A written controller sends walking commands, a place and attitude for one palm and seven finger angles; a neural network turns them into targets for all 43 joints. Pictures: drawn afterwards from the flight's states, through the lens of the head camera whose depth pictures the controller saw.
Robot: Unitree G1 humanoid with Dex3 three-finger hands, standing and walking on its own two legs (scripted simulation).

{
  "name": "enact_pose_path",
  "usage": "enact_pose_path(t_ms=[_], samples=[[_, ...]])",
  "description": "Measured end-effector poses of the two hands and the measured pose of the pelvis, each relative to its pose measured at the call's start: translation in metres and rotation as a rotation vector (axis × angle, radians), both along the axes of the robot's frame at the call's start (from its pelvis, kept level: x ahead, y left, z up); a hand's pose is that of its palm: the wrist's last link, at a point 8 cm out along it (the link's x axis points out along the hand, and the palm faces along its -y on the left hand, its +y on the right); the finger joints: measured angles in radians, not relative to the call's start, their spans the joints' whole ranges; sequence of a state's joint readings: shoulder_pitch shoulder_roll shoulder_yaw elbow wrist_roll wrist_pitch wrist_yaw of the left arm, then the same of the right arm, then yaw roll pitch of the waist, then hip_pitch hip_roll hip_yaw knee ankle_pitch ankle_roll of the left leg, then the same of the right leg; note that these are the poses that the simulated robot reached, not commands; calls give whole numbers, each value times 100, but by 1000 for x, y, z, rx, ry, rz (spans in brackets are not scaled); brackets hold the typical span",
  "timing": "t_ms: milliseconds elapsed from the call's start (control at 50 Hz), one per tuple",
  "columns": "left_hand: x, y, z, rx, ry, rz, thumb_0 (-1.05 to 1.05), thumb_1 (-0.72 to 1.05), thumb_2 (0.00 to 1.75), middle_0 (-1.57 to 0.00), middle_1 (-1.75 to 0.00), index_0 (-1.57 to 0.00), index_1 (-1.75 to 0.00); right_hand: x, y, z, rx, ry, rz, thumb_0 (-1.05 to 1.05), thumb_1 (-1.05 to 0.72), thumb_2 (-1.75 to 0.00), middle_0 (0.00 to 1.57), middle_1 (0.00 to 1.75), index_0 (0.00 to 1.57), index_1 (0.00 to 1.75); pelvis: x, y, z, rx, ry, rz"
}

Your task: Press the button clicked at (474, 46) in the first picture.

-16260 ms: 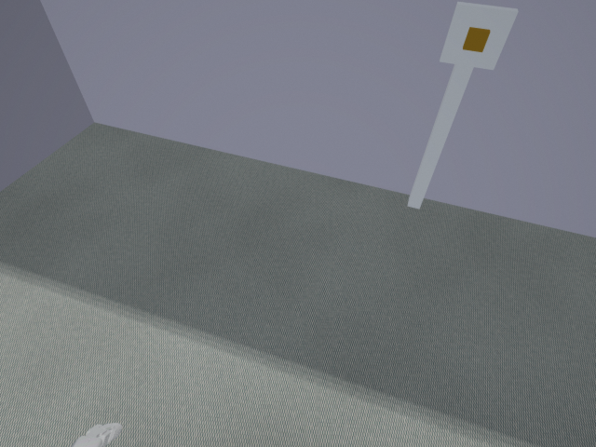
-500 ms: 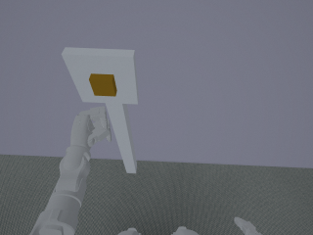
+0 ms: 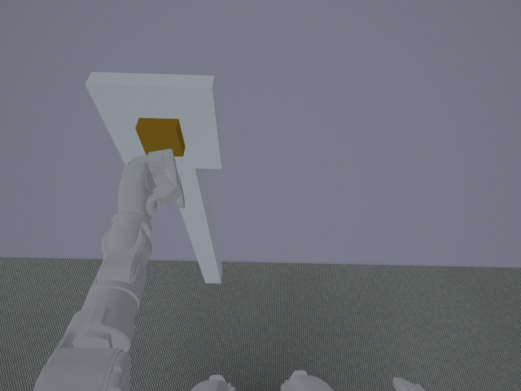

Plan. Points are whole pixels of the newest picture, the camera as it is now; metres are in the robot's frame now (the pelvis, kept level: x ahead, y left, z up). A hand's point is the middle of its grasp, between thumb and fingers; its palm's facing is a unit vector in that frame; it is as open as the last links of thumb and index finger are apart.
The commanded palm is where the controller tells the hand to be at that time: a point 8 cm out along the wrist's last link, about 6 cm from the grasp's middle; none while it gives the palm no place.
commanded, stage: press the button with the knuckle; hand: left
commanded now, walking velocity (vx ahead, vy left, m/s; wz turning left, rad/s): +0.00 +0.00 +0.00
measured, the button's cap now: (162, 136) +0.50 +0.16 +0.10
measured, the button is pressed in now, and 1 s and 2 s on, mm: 0 11 0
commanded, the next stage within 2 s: hold the button down briefly in 0.66 s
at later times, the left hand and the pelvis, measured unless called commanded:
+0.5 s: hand (185, 175) +0.44 +0.12 +0.06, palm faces -0.02 -1.00 -0.03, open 2.9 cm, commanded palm +0.43 +0.18 +0.07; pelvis -0.01 +0.00 -0.01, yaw +0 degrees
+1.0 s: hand (183, 172) +0.45 +0.13 +0.06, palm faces -0.04 -1.00 -0.03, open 2.9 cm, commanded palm +0.45 +0.18 +0.07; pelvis -0.03 +0.00 -0.01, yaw +1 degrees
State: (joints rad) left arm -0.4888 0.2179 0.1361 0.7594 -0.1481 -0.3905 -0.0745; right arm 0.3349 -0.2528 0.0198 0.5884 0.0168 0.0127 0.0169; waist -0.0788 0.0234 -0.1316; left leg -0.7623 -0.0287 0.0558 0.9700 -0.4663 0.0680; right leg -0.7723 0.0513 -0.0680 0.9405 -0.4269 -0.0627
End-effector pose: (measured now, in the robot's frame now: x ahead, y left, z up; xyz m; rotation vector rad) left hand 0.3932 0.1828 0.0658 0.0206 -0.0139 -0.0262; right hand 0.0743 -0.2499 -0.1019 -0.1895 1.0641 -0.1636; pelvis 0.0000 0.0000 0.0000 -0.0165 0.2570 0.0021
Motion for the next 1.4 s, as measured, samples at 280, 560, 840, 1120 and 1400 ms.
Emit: enact_pose_path(t_ms=[280,560,840,1120,1400], samples=[[21,-9,-5,2,8,0,2,90,90,-130,-150,-130,-150,-21,-6,-5,-18,68,-22,1,-91,-90,20,30,20,30,-4,-1,-3,-2,16,3],[31,-7,-6,12,19,9,-1,84,93,-130,-150,-131,-150,-39,-8,-11,-16,119,-23,1,-91,-90,20,30,21,30,-9,-4,-6,-3,28,12],[38,-4,-6,20,16,-12,-1,79,97,-130,-150,-137,-150,-64,-15,-11,-54,146,-34,1,-91,-90,20,30,21,30,-23,-5,-11,-14,44,20],[39,-1,-7,5,21,-16,-1,76,96,-130,-150,-140,-150,-87,-10,-9,-67,156,-50,1,-91,-90,20,30,21,30,-32,2,-14,-23,50,17],[21,-1,-8,-18,7,5,1,81,91,-129,-150,-135,-150,-68,5,-6,-19,126,-53,1,-91,-90,20,30,21,30,-20,11,-7,-14,25,-8]])
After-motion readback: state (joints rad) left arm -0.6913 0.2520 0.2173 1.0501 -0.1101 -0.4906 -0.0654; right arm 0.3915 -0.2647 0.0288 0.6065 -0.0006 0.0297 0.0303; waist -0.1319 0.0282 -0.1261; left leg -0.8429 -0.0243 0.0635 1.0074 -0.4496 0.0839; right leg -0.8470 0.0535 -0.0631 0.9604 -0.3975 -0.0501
